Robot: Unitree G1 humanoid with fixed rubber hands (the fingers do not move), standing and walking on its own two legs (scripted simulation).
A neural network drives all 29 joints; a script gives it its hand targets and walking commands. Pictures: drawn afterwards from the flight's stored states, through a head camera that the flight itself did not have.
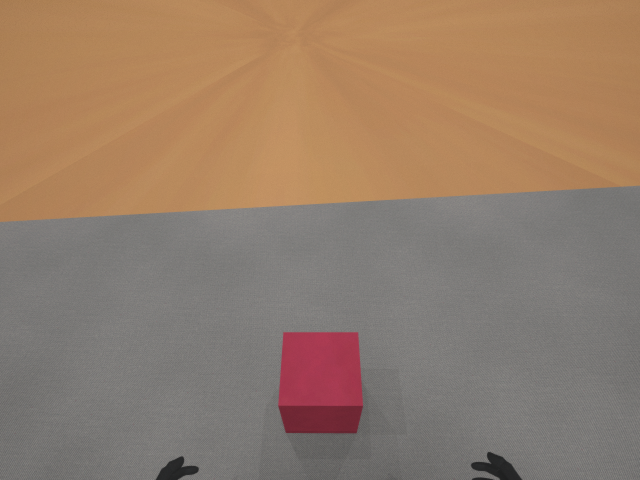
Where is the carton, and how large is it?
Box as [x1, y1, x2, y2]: [278, 332, 362, 432]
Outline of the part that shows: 283,332 278,406 285,431 356,432 362,407 357,332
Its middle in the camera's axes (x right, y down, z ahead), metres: +0.01 +0.40 +1.12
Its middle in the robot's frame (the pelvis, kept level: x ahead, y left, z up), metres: +0.47 +0.02 -0.64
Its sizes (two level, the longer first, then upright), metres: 0.210 0.200 0.250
